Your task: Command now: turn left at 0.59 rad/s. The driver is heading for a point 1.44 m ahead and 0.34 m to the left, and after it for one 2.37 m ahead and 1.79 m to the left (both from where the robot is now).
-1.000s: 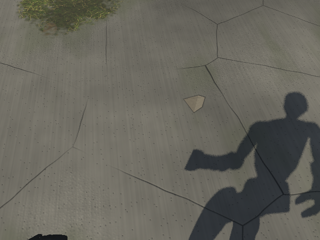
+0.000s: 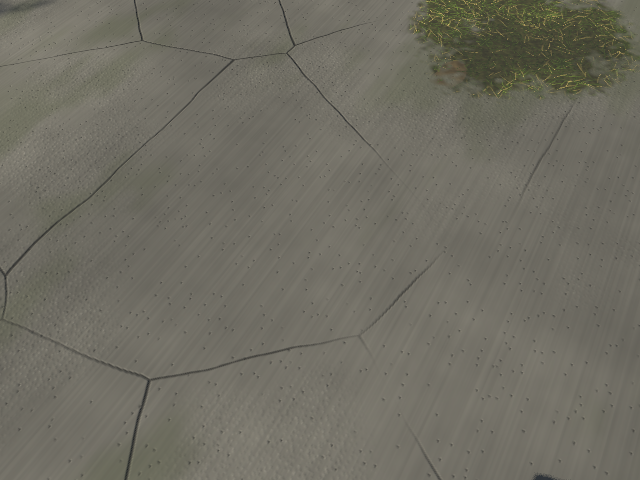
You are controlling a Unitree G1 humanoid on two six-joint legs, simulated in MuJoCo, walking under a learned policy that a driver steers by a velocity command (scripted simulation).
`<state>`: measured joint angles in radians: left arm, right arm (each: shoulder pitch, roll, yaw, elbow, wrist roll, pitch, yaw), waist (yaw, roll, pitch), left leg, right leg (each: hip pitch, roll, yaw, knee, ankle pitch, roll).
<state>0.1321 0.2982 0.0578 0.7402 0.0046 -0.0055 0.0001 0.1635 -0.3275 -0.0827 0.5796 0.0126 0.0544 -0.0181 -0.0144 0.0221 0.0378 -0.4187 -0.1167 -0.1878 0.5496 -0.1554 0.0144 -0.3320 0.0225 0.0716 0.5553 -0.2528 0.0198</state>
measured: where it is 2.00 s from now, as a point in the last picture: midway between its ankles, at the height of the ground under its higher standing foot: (246, 370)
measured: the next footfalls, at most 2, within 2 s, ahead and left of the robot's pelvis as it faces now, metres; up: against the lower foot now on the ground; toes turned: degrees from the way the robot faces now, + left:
left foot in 0.42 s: -0.01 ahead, +0.13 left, +0.00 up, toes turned +17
right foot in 0.92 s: +0.38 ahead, +0.05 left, +0.00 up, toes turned +21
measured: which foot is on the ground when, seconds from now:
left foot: down 0.00-0.00, up 0.02-0.40, down 0.42-0.94, up 0.96-1.00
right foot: down 0.00-0.42, up 0.44-0.90, down 0.92-1.00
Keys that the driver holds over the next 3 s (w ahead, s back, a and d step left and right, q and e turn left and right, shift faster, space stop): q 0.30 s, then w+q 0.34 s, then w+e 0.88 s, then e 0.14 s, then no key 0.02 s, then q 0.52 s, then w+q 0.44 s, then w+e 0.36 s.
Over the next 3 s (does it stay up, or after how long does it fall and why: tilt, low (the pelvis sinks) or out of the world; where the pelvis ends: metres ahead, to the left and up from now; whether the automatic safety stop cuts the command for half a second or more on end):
stays up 1.00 0.25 0.02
